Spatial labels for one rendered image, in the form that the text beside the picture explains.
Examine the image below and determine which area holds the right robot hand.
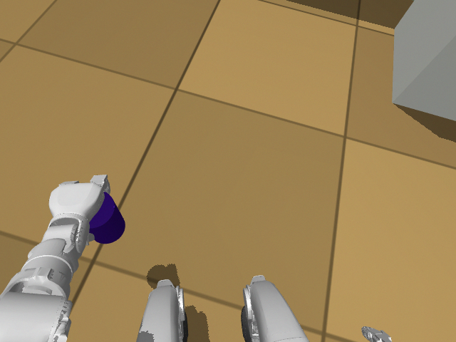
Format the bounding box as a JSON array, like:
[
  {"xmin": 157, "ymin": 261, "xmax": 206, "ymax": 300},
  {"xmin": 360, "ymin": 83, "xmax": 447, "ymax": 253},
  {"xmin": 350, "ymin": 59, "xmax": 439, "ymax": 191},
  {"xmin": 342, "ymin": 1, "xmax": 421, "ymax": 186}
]
[{"xmin": 361, "ymin": 326, "xmax": 392, "ymax": 342}]

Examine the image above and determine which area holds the left robot arm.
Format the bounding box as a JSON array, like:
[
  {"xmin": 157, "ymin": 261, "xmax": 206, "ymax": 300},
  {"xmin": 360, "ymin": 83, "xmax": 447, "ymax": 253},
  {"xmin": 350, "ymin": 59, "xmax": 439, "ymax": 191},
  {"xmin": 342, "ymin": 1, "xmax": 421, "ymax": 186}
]
[{"xmin": 0, "ymin": 213, "xmax": 90, "ymax": 342}]

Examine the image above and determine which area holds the left robot hand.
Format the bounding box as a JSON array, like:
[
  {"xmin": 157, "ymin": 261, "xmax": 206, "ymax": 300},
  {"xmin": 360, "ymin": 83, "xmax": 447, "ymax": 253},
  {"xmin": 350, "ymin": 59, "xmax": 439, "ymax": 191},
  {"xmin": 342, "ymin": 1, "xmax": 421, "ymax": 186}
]
[{"xmin": 48, "ymin": 175, "xmax": 110, "ymax": 245}]

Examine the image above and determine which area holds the can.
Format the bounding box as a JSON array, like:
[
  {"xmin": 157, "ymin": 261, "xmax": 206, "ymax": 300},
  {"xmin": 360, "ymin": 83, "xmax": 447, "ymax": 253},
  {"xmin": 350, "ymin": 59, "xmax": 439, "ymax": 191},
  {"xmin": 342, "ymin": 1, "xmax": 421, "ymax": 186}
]
[{"xmin": 89, "ymin": 192, "xmax": 125, "ymax": 244}]

